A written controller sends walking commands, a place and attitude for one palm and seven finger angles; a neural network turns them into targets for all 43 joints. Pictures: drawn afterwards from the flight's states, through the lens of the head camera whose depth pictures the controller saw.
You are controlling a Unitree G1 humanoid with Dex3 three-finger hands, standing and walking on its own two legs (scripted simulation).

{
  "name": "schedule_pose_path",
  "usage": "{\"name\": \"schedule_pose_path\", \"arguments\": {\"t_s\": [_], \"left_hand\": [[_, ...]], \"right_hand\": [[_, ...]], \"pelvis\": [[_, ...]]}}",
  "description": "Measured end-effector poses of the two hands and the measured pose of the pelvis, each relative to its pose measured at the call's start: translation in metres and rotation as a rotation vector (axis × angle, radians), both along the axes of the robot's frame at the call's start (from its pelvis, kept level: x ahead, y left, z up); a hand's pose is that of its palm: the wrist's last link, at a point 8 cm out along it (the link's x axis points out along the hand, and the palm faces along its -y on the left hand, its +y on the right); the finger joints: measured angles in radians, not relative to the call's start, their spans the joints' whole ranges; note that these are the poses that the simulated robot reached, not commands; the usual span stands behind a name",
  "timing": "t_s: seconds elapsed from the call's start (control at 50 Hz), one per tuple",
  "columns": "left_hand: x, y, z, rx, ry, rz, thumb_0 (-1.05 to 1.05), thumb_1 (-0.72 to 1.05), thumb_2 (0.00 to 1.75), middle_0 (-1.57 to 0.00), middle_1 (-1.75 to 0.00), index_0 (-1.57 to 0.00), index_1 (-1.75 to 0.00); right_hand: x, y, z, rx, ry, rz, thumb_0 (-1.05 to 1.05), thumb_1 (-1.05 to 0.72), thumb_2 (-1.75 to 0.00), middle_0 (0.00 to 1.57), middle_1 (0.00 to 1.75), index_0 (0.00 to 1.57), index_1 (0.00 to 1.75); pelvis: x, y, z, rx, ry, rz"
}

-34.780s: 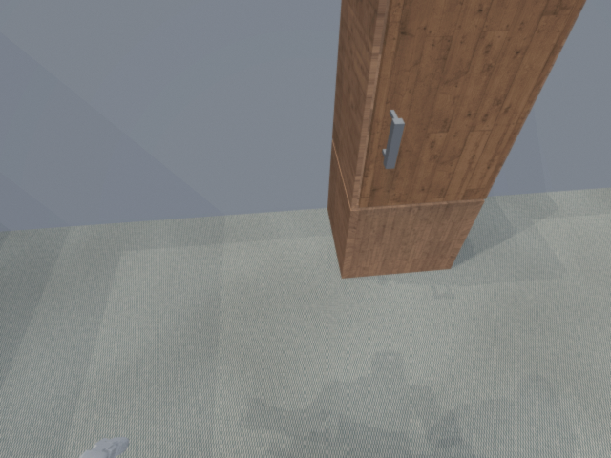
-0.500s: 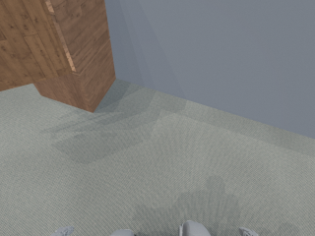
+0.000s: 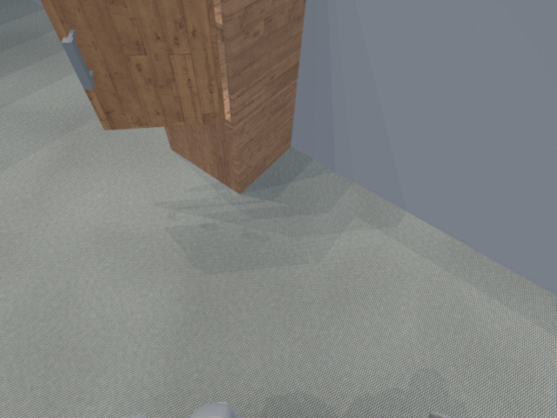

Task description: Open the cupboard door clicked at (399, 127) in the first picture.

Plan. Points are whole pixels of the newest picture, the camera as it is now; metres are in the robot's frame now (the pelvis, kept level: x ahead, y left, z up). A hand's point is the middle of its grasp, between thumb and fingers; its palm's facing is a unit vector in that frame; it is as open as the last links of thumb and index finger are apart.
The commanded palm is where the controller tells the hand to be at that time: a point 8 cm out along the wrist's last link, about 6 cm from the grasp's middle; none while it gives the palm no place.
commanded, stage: turn to face it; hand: left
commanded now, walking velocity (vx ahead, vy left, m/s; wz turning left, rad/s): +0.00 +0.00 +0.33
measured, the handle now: (80, 59) +0.93 +0.59 -0.07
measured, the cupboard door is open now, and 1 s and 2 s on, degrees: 45 45 45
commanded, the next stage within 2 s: take the last steps up to it in 0.26 s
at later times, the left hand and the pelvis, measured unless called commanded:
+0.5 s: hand out of the picture +0.06 +0.21 -0.16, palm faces +0.16 -0.95 -0.25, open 7.3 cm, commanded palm none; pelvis +0.01 +0.00 +0.00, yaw +9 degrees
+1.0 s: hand out of the picture +0.02 +0.31 -0.19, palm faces +0.32 -0.93 -0.20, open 7.3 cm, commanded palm none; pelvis +0.10 +0.12 -0.01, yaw +16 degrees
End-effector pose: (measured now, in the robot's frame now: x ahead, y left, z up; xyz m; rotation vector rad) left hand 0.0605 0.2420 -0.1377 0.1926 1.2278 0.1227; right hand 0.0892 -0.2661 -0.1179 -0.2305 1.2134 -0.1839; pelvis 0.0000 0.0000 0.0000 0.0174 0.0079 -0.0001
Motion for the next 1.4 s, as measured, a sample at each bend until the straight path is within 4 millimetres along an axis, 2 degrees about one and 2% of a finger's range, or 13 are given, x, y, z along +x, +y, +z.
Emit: {"name": "schedule_pose_path", "arguments": {"t_s": [0.06, 0.12, 0.28, 0.46, 0.58, 0.72, 0.84, 0.9, 0.96, 1.02, 1.14, 1.26, 1.4], "left_hand": [[-0.022, 0.017, -0.019, -0.017, 0.055, 0.056, 0.0, 0.91, 0.9, -0.21, -0.3, -0.21, -0.3], [-0.035, 0.031, -0.022, -0.006, 0.108, 0.098, 0.0, 0.91, 0.9, -0.21, -0.3, -0.21, -0.3], [-0.026, 0.043, -0.001, 0.013, 0.059, 0.141, 0.0, 0.91, 0.9, -0.2, -0.3, -0.2, -0.3], [-0.008, 0.019, 0.009, 0.05, -0.051, 0.144, 0.0, 0.91, 0.9, -0.2, -0.3, -0.2, -0.3], [-0.036, 0.003, 0.019, 0.024, -0.025, 0.22, 0.0, 0.91, 0.9, -0.2, -0.3, -0.21, -0.3], [-0.084, 0.005, 0.013, -0.028, 0.113, 0.324, 0.0, 0.91, 0.9, -0.21, -0.3, -0.21, -0.3], [-0.123, 0.033, -0.007, -0.076, 0.268, 0.417, 0.0, 0.91, 0.9, -0.21, -0.3, -0.21, -0.3], [-0.124, 0.06, -0.022, -0.089, 0.326, 0.429, 0.0, 0.91, 0.9, -0.21, -0.3, -0.21, -0.3], [-0.094, 0.09, -0.022, -0.067, 0.295, 0.412, 0.01, 0.91, 0.9, -0.2, -0.3, -0.2, -0.3], [-0.044, 0.119, -0.013, -0.046, 0.19, 0.384, 0.01, 0.91, 0.9, -0.2, -0.3, -0.2, -0.3], [0.062, 0.16, 0.008, -0.018, -0.014, 0.318, 0.0, 0.92, 0.9, -0.2, -0.3, -0.2, -0.3], [0.156, 0.177, 0.019, -0.01, -0.119, 0.238, 0.0, 0.91, 0.9, -0.2, -0.3, -0.2, -0.3], [0.255, 0.173, 0.019, -0.014, -0.162, 0.134, 0.0, 0.91, 0.9, -0.2, -0.3, -0.2, -0.3]], "right_hand": [[0.025, 0.016, -0.001, -0.026, -0.051, 0.06, 0.01, -0.91, -0.9, 0.2, 0.3, 0.19, 0.3], [0.037, 0.032, 0.004, -0.037, -0.069, 0.106, 0.0, -0.91, -0.9, 0.2, 0.3, 0.19, 0.3], [0.031, 0.053, 0.006, -0.009, -0.032, 0.149, 0.0, -0.91, -0.9, 0.2, 0.3, 0.2, 0.3], [0.008, 0.035, -0.023, 0.061, 0.04, 0.128, 0.0, -0.91, -0.9, 0.21, 0.3, 0.2, 0.3], [0.016, 0.024, -0.018, 0.06, 0.101, 0.161, 0.01, -0.91, -0.9, 0.2, 0.3, 0.2, 0.3], [0.07, 0.049, -0.003, 0.036, 0.083, 0.236, 0.01, -0.91, -0.9, 0.2, 0.3, 0.19, 0.3], [0.149, 0.119, -0.003, 0.029, -0.022, 0.358, 0.01, -0.91, -0.9, 0.2, 0.3, 0.19, 0.29], [0.178, 0.155, -0.008, 0.019, -0.116, 0.389, 0.01, -0.91, -0.9, 0.2, 0.3, 0.19, 0.3], [0.179, 0.181, -0.004, 0.029, -0.122, 0.382, 0.0, -0.91, -0.9, 0.2, 0.3, 0.19, 0.3], [0.166, 0.198, -0.004, 0.046, -0.073, 0.361, 0.0, -0.91, -0.9, 0.2, 0.3, 0.2, 0.3], [0.14, 0.2, -0.005, 0.036, 0.04, 0.271, -0.01, -0.94, -0.9, 0.21, 0.3, 0.2, 0.3], [0.109, 0.202, -0.012, 0.045, 0.186, 0.183, 0.0, -0.93, -0.9, 0.2, 0.3, 0.2, 0.3], [0.089, 0.209, -0.019, 0.078, 0.359, 0.087, 0.0, -0.92, -0.9, 0.2, 0.3, 0.2, 0.3]], "pelvis": [[0.003, 0.012, -0.011, -0.013, 0.008, 0.033], [0.003, 0.017, -0.009, -0.019, 0.007, 0.047], [0.003, 0.019, 0.005, -0.045, 0.004, 0.091], [0.006, -0.004, -0.005, -0.004, 0.004, 0.131], [0.018, 0.0, 0.006, -0.011, -0.01, 0.193], [0.042, 0.024, 0.012, 0.01, 0.0, 0.245], [0.07, 0.071, -0.003, 0.001, 0.002, 0.275], [0.081, 0.097, -0.017, -0.015, -0.009, 0.282], [0.092, 0.113, -0.012, -0.013, -0.018, 0.27], [0.104, 0.127, -0.002, -0.013, -0.02, 0.272], [0.134, 0.153, 0.009, 0.0, -0.017, 0.27], [0.174, 0.167, 0.009, 0.012, -0.02, 0.257], [0.23, 0.17, 0.001, 0.006, -0.013, 0.235]]}}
